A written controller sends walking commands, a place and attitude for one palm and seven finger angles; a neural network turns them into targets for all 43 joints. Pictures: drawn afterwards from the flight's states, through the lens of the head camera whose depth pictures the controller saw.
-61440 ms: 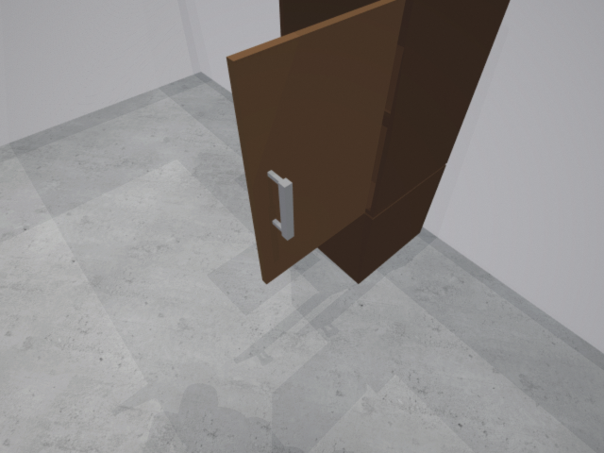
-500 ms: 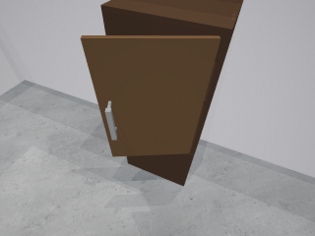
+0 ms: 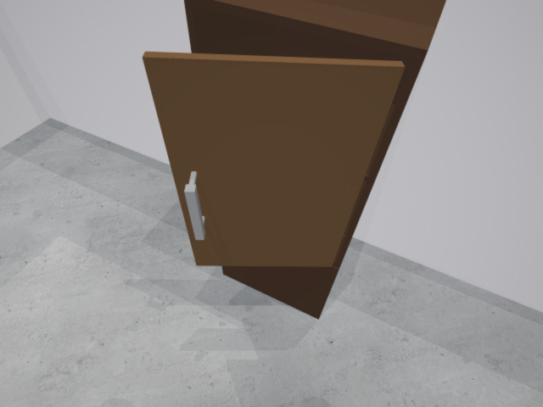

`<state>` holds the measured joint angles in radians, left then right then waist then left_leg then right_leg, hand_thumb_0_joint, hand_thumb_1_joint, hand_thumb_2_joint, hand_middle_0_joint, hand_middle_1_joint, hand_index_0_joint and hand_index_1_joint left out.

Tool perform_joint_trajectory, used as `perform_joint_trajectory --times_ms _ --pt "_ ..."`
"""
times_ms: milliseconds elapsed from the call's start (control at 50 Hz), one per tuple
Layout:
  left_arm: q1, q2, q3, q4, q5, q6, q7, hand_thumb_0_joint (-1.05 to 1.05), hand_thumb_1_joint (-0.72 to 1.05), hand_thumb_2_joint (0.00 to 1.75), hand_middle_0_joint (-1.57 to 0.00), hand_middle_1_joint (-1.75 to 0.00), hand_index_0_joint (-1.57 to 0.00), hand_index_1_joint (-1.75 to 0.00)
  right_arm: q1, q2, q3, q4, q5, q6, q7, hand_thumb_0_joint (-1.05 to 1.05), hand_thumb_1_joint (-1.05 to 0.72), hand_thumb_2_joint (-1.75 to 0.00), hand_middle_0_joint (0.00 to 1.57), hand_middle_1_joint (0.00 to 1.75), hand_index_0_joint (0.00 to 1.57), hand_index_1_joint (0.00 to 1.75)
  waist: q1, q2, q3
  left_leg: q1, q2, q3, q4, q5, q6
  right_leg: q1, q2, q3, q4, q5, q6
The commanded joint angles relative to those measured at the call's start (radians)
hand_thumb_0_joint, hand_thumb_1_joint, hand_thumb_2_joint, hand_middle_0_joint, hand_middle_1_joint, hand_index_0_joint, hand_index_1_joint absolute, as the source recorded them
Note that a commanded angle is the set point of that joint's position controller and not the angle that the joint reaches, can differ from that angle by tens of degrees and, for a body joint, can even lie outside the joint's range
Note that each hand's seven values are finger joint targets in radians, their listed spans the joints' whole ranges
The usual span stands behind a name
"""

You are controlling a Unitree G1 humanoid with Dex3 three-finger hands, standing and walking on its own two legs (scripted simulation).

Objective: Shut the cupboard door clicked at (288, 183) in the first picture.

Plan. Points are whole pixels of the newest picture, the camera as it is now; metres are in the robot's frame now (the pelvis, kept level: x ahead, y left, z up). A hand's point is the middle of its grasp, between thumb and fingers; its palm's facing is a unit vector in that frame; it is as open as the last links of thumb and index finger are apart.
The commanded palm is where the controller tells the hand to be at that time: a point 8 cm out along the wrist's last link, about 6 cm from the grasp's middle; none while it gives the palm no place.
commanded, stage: come to a stop and stand still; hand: left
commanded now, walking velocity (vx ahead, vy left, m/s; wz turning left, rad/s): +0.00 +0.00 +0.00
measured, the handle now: (197, 207) +0.49 +0.18 -0.06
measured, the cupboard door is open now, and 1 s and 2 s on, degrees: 26 26 26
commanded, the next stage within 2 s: look again from close up in 0.36 s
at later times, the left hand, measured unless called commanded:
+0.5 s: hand out of the picture +0.00 +0.17 -0.18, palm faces +0.01 -0.99 -0.17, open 7.4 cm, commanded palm none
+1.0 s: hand out of the picture -0.01 +0.27 -0.17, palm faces +0.01 -0.96 -0.29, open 7.4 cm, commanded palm none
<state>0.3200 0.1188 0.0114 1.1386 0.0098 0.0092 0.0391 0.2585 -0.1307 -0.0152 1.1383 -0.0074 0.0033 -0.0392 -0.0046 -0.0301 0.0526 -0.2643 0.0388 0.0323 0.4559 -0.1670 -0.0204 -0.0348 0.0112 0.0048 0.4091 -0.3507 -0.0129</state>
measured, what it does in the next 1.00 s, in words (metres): shifts its weight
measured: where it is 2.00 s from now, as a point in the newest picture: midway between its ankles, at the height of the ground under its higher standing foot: outside the picture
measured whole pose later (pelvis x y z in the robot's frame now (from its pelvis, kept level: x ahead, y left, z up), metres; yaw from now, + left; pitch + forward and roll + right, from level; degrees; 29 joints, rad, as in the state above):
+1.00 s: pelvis -0.06 +0.04 -0.01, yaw +0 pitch -3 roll -2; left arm 0.30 0.30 0.02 0.94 0.03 0.01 0.01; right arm 0.22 -0.27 -0.04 0.95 -0.02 0.01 0.01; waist -0.01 0.00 -0.01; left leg -0.35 0.01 0.04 0.51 -0.13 0.04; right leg -0.14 -0.02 0.01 0.52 -0.33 0.01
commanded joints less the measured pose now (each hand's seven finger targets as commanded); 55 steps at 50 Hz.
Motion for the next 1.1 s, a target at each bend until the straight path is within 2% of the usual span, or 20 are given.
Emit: perform_joint_trajectory --times_ms 0,260,340,420,440,460,480,500,540,560,580,600,640,660,700,720,780,820,880,1080 --pt "0.09 0.085 0.006 -0.014 0.001 -0.012 0.008 0.0 0.9 0.9 -0.2 -0.3 -0.2 -0.3 0.058 -0.109 -0.013 -0.023 0.0 -0.009 -0.007 0.0 -0.9 -0.9 0.2 0.3 0.2 0.3 -0.003 0.006 0.023 0.139 0.071 -0.067 -0.039 0.199 0.035 -0.155 -0.104 0.069 -0.096 0.275 -0.018" --pt "0.082 0.115 0.006 -0.022 0.001 -0.013 0.01 0.0 0.9 0.9 -0.2 -0.3 -0.2 -0.3 0.019 -0.132 -0.009 -0.031 -0.001 -0.01 -0.008 0.0 -0.9 -0.9 0.2 0.3 0.2 0.3 0.001 0.01 0.012 0.156 0.068 -0.046 -0.02 0.267 0.029 -0.097 -0.113 0.058 -0.094 0.422 -0.012" --pt "0.077 0.115 0.006 -0.025 0.002 -0.011 0.01 0.0 0.9 0.9 -0.2 -0.3 -0.2 -0.3 0.02 -0.131 -0.009 -0.03 0.0 -0.007 -0.007 0.0 -0.9 -0.9 0.2 0.3 0.2 0.3 0.004 -0.005 0.036 0.144 0.067 -0.048 -0.033 0.234 0.029 -0.099 -0.11 0.055 -0.108 0.38 -0.012" --pt "0.077 0.121 0.006 -0.025 -0.002 -0.011 0.009 0.0 0.9 0.9 -0.2 -0.3 -0.2 -0.3 0.025 -0.134 -0.006 -0.026 -0.001 -0.008 -0.006 0.0 -0.9 -0.9 0.2 0.3 0.2 0.3 0.004 0.015 0.032 0.142 0.064 -0.053 -0.039 0.231 0.028 -0.09 -0.112 0.055 -0.109 0.362 -0.013" --pt "0.068 0.314 0.006 -0.121 0.027 -0.047 0.01 0.0 0.9 0.9 -0.2 -0.3 -0.2 -0.3 -0.034 -0.224 -0.013 -0.16 -0.008 -0.031 0.014 0.0 -0.9 -0.9 0.2 0.3 0.2 0.3 -0.001 0.135 0.088 0.13 0.031 -0.063 0.043 0.254 0.035 -0.165 -0.132 0.048 -0.076 0.528 -0.007" --pt "0.024 0.258 0.041 -0.135 0.02 -0.052 0.017 0.0 0.9 0.9 -0.2 -0.3 -0.2 -0.3 0.0 -0.223 -0.047 -0.175 -0.02 -0.052 0.005 0.0 -0.9 -0.9 0.2 0.3 0.2 0.3 -0.024 0.247 -0.062 0.14 0.045 -0.041 0.089 0.368 0.041 -0.134 -0.135 0.063 0.054 0.515 -0.017" --pt "0.04 0.232 0.032 -0.145 0.01 -0.059 0.018 0.0 0.9 0.9 -0.2 -0.3 -0.2 -0.3 0.021 -0.188 -0.036 -0.172 -0.018 -0.053 -0.002 0.0 -0.9 -0.9 0.2 0.3 0.2 0.3 -0.014 0.222 -0.192 0.191 0.061 -0.066 0.137 0.505 0.058 -0.104 -0.118 0.05 0.087 0.573 -0.027" --pt "0.068 0.206 0.033 -0.15 0.011 -0.06 0.017 0.0 0.9 0.9 -0.2 -0.3 -0.2 -0.3 0.035 -0.175 -0.036 -0.186 -0.013 -0.053 -0.005 0.0 -0.9 -0.9 0.2 0.3 0.2 0.3 -0.005 0.118 -0.215 0.178 0.069 -0.072 0.163 0.558 0.063 -0.105 -0.114 0.051 0.086 0.643 -0.031" --pt "0.1 0.21 0.028 -0.161 0.013 -0.051 0.017 0.0 0.9 0.9 -0.2 -0.3 -0.2 -0.3 0.027 -0.169 -0.032 -0.216 -0.014 -0.046 0.0 0.0 -0.9 -0.9 0.2 0.3 0.2 0.3 0.012 -0.108 -0.139 0.035 0.032 -0.033 0.179 0.378 0.06 -0.055 -0.134 0.069 0.087 0.866 -0.029" --pt "0.095 0.22 0.035 -0.173 0.013 -0.046 0.017 0.0 0.9 0.9 -0.2 -0.3 -0.2 -0.3 0.006 -0.169 -0.037 -0.232 -0.012 -0.039 0.002 0.0 -0.9 -0.9 0.2 0.3 0.2 0.3 0.015 -0.168 -0.095 -0.032 0.009 -0.016 0.168 0.207 0.058 -0.038 -0.148 0.076 0.094 0.93 -0.035" --pt "0.078 0.231 0.037 -0.19 0.014 -0.04 0.016 0.0 0.9 0.9 -0.2 -0.3 -0.2 -0.3 -0.011 -0.174 -0.041 -0.244 -0.011 -0.032 0.002 0.0 -0.9 -0.9 0.2 0.3 0.2 0.3 0.011 -0.163 -0.061 -0.057 -0.005 -0.006 0.145 0.098 0.056 -0.041 -0.155 0.085 0.102 0.917 -0.046" --pt "0.061 0.24 0.039 -0.211 0.015 -0.035 0.015 0.0 0.9 0.9 -0.2 -0.3 -0.2 -0.3 -0.007 -0.177 -0.045 -0.248 -0.011 -0.028 0.002 0.0 -0.9 -0.9 0.2 0.3 0.2 0.3 0.004 -0.129 -0.056 -0.044 -0.005 -0.005 0.12 0.103 0.059 -0.057 -0.151 0.085 0.112 0.854 -0.051" --pt "0.054 0.239 0.034 -0.24 0.013 -0.028 0.013 0.0 0.9 0.9 -0.2 -0.3 -0.2 -0.3 -0.003 -0.186 -0.046 -0.242 -0.012 -0.027 0.006 0.0 -0.9 -0.9 0.2 0.3 0.2 0.3 0.005 -0.039 -0.059 0.039 0.015 -0.016 0.105 0.258 0.068 -0.122 -0.122 0.076 0.114 0.681 -0.042" --pt "0.048 0.249 0.036 -0.252 0.01 -0.021 0.012 0.0 0.9 0.9 -0.2 -0.3 -0.2 -0.3 -0.009 -0.2 -0.05 -0.242 -0.009 -0.022 0.008 0.0 -0.9 -0.9 0.2 0.3 0.2 0.3 0.005 -0.002 -0.044 0.058 0.03 -0.034 0.107 0.259 0.073 -0.167 -0.111 0.073 0.093 0.524 -0.033" --pt "0.012 0.27 0.038 -0.271 0.012 -0.014 0.007 0.0 0.9 0.9 -0.2 -0.3 -0.2 -0.3 -0.027 -0.238 -0.059 -0.25 -0.01 -0.017 0.012 0.0 -0.9 -0.9 0.2 0.3 0.2 0.3 -0.003 0.035 -0.005 0.051 0.054 -0.071 0.062 0.15 0.077 -0.231 -0.088 0.075 0.047 0.234 -0.031" --pt "-0.004 0.278 0.038 -0.277 0.012 -0.013 0.004 0.0 0.9 0.9 -0.2 -0.3 -0.2 -0.3 -0.044 -0.257 -0.062 -0.255 -0.012 -0.016 0.015 0.0 -0.9 -0.9 0.2 0.3 0.2 0.3 -0.002 0.042 0.028 0.021 0.061 -0.097 0.022 0.034 0.08 -0.255 -0.077 0.074 0.024 0.1 -0.032" --pt "-0.02 0.303 0.04 -0.277 0.016 -0.014 -0.004 0.0 0.9 0.9 -0.2 -0.3 -0.2 -0.3 -0.067 -0.284 -0.064 -0.266 -0.016 -0.013 0.024 0.0 -0.9 -0.9 0.2 0.3 0.2 0.3 -0.002 0.059 0.072 -0.045 0.055 -0.131 -0.064 -0.222 0.073 -0.285 -0.068 0.078 -0.016 -0.085 -0.036" --pt "-0.016 0.316 0.042 -0.271 0.017 -0.013 -0.009 0.0 0.9 0.9 -0.2 -0.3 -0.2 -0.3 -0.073 -0.306 -0.065 -0.269 -0.017 -0.012 0.026 0.0 -0.9 -0.9 0.2 0.3 0.2 0.3 0.0 0.068 0.056 -0.057 0.059 -0.154 -0.108 -0.305 0.07 -0.285 -0.059 0.066 -0.01 -0.128 -0.036" --pt "0.009 0.324 0.044 -0.26 0.019 -0.013 -0.014 0.0 0.9 0.9 -0.2 -0.3 -0.2 -0.3 -0.082 -0.319 -0.066 -0.268 -0.018 -0.012 0.029 0.0 -0.9 -0.9 0.2 0.3 0.2 0.3 0.008 0.078 0.013 -0.052 0.064 -0.165 -0.143 -0.342 0.069 -0.26 -0.057 0.047 -0.005 -0.13 -0.036" --pt "0.06 0.336 0.038 -0.191 0.019 -0.015 -0.022 0.0 0.9 0.9 -0.2 -0.3 -0.2 -0.3 -0.089 -0.343 -0.063 -0.218 -0.01 -0.013 0.031 0.0 -0.9 -0.9 0.2 0.3 0.2 0.3 0.016 0.069 -0.01 -0.021 0.068 -0.171 -0.192 -0.338 0.055 -0.242 -0.073 0.049 -0.033 -0.105 -0.038"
